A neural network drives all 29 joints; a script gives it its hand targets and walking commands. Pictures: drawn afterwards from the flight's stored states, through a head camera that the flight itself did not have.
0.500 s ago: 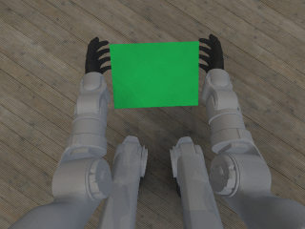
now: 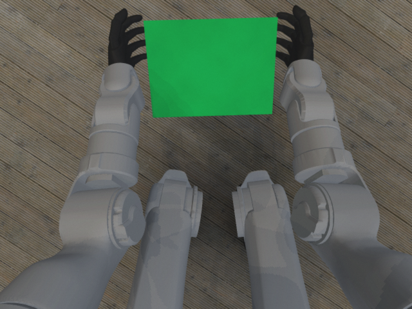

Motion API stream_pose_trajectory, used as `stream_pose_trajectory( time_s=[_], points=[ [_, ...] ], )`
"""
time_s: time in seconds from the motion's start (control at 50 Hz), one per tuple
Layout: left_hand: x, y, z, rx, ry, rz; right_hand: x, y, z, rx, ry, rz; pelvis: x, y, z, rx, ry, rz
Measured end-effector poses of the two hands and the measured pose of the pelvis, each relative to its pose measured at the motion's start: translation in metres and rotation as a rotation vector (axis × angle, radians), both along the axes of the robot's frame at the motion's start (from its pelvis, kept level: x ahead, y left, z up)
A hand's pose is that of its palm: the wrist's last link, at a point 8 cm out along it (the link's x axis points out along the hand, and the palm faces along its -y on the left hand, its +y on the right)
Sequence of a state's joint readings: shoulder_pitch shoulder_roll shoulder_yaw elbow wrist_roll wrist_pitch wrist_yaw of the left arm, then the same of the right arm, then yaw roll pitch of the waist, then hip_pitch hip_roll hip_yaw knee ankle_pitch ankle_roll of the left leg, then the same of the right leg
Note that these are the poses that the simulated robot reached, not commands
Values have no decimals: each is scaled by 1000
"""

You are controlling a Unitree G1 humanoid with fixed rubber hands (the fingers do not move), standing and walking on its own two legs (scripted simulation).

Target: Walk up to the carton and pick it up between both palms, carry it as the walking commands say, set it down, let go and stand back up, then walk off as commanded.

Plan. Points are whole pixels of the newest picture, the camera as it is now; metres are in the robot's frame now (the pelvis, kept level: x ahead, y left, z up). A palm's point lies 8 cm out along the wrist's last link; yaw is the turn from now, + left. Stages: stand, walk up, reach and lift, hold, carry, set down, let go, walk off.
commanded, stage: set down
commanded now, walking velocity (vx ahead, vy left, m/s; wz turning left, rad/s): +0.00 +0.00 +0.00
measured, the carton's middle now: (209, 69) +0.52 +0.01 -0.22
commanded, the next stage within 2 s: none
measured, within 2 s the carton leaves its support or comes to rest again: neither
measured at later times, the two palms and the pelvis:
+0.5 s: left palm (131, 67) +0.51 +0.16 -0.18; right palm (288, 63) +0.52 -0.14 -0.18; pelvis +0.01 +0.00 -0.03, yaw +0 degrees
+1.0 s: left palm (132, 72) +0.50 +0.16 -0.19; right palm (286, 68) +0.51 -0.14 -0.20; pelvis +0.00 +0.00 -0.04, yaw +0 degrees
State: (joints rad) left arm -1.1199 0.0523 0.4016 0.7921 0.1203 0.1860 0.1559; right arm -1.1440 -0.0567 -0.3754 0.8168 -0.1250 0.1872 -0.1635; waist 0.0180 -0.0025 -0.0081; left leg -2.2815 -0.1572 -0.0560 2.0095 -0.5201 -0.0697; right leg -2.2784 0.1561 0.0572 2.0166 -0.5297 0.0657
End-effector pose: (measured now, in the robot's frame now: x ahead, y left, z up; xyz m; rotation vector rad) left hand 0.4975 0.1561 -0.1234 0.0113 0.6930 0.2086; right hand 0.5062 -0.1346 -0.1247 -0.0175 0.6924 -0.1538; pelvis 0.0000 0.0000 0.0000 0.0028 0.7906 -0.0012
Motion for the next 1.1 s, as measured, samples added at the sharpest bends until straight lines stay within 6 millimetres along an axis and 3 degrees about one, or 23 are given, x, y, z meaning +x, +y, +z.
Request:
stream_pose_trajectory(
  time_s=[0.2, 0.32, 1.1],
  points=[
    [4, 1, -36, -4, 36, -12, 4, -1, -37, 4, 36, 15, 2, -1, -18, 3, -44, -3],
    [7, 2, -48, -6, 47, -22, 8, -1, -50, 2, 48, 27, 6, -2, -24, 4, -66, -4],
    [5, 6, -75, -25, 76, -44, 8, -2, -74, 15, 75, 68, 6, -2, -41, 5, -130, -3]
  ],
)
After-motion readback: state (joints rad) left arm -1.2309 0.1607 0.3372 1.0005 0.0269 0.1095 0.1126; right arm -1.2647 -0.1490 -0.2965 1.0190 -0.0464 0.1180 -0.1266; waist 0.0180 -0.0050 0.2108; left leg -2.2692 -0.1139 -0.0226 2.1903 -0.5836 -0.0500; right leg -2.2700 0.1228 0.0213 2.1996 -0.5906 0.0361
